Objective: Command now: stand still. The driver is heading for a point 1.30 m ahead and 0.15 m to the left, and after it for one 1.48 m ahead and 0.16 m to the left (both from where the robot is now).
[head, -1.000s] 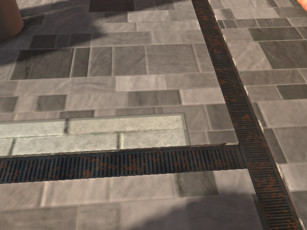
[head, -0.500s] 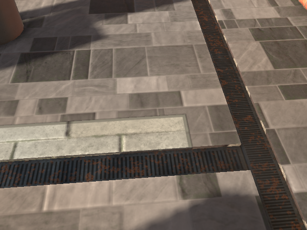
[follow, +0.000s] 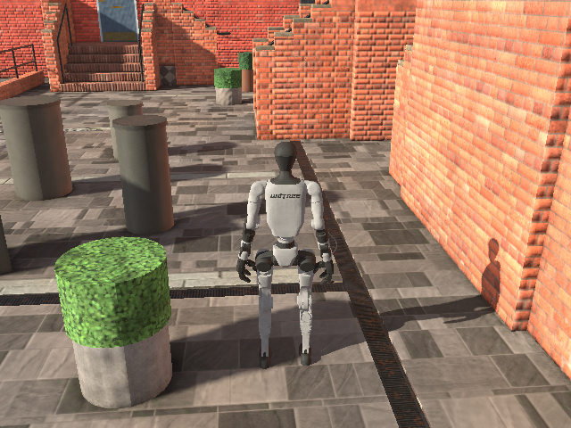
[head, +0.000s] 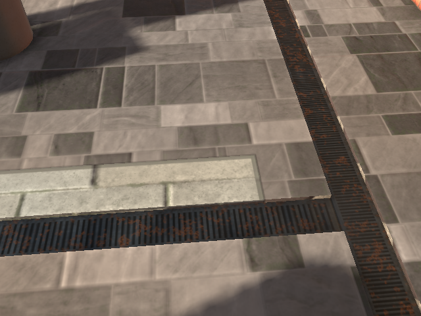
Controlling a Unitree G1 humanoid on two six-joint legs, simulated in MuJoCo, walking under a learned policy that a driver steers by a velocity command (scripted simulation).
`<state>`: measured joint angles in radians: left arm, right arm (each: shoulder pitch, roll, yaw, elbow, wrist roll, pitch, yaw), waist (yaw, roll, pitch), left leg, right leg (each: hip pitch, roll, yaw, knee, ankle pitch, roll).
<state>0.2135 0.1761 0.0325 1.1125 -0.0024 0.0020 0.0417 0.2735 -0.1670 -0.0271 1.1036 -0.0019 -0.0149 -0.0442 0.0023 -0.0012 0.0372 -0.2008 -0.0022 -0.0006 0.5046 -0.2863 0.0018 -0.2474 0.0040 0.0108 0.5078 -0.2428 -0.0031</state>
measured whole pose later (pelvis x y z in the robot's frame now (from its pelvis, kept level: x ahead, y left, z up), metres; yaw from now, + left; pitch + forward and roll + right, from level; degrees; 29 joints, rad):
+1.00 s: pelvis +0.06 -0.02 +0.01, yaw +0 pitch +2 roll -1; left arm 0.23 0.20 0.05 1.01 0.00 -0.09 -0.01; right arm 0.43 -0.21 -0.06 1.06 0.00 -0.08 -0.02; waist -0.02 0.05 -0.05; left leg -0.13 0.04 -0.02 0.41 -0.33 0.01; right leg -0.38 -0.04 -0.06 0.70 -0.39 -0.07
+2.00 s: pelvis +0.83 -0.03 -0.03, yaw +0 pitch +2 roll +0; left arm -0.02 0.22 0.01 0.77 0.04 -0.09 -0.02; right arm 0.49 -0.22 -0.03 1.04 -0.02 -0.09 -0.01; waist -0.05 0.01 0.06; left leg 0.13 -0.04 0.04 0.69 -0.39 0.08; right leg -0.54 0.04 -0.13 0.57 -0.06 -0.15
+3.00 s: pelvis +1.64 +0.10 -0.01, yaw +29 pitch +1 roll -1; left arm 0.15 0.22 0.01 0.76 0.03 -0.07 -0.01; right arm 0.21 -0.27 -0.05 0.79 0.01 0.01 -0.02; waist 0.01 0.00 0.05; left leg -0.51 -0.02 -0.11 1.22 -0.49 -0.04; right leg -0.44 0.07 -0.04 0.46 -0.05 -0.07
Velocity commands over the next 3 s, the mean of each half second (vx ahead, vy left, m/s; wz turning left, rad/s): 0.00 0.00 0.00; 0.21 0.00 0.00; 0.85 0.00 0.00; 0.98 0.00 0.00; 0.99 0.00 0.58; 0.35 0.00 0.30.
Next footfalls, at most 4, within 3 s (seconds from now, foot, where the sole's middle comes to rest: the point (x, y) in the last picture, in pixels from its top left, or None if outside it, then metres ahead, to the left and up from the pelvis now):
1.06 right None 0.11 -0.15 -0.77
1.48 left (206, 299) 0.56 0.05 -0.77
1.96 right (245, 184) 1.02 -0.10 -0.77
2.44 left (202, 111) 1.44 0.07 -0.77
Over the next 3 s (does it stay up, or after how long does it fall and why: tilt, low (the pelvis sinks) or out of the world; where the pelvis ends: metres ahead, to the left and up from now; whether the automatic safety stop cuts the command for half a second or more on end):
stays up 1.64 0.10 -0.01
